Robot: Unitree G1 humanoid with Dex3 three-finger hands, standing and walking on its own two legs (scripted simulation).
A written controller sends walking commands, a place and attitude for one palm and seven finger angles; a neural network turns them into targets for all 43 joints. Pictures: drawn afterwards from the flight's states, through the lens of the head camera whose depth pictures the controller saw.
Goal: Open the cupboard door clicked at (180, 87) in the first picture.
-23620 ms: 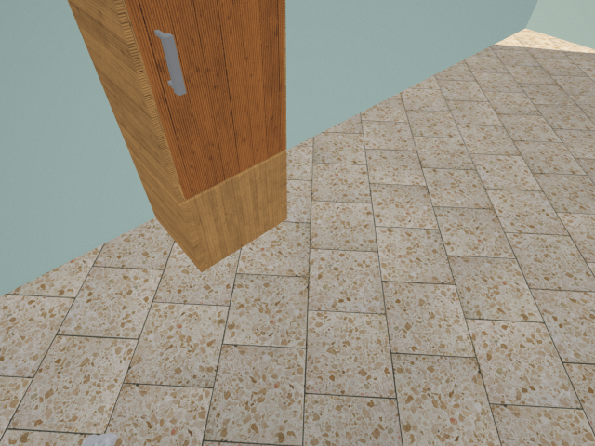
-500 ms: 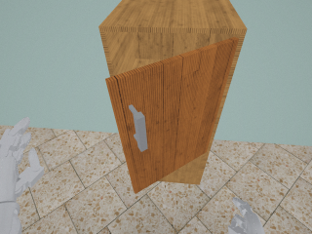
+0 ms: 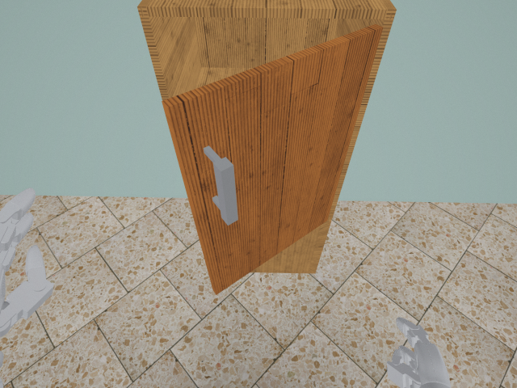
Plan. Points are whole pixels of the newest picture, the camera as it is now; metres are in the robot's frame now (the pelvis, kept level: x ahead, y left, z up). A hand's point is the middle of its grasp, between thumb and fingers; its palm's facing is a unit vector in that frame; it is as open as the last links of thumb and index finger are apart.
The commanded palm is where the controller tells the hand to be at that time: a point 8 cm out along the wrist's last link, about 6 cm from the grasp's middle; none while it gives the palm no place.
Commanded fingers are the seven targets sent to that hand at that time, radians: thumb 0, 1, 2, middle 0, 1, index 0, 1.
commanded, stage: step back with the hand held close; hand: left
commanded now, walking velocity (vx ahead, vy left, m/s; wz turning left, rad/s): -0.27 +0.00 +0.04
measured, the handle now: (220, 186) +0.40 +0.10 +0.09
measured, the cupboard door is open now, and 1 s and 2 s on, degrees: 37 37 37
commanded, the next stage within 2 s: stop stepping back and stand still in 0.68 s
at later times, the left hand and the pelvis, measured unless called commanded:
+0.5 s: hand out of the picture +0.08 +0.29 +0.15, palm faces +0.51 -0.76 -0.40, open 7.4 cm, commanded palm +0.02 +0.33 +0.18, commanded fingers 0.00 0.90 0.90 -0.20 -0.30 -0.20 -0.30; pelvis -0.10 +0.02 -0.02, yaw +4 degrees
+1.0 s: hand out of the picture +0.00 +0.26 +0.16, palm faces +0.37 -0.82 -0.43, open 7.4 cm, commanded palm -0.05 +0.30 +0.18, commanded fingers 0.00 0.90 0.90 -0.20 -0.30 -0.20 -0.30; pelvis -0.20 +0.01 -0.02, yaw -2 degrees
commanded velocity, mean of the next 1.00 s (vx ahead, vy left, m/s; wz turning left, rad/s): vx -0.19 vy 0.01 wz -0.02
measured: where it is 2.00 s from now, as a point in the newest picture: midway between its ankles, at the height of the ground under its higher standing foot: outside the picture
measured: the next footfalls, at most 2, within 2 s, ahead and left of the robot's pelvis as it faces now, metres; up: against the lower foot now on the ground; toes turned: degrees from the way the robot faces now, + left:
right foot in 0.82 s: -0.27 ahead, -0.10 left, +0.00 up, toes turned -1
left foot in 0.94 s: -0.04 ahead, +0.09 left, +0.00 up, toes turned -2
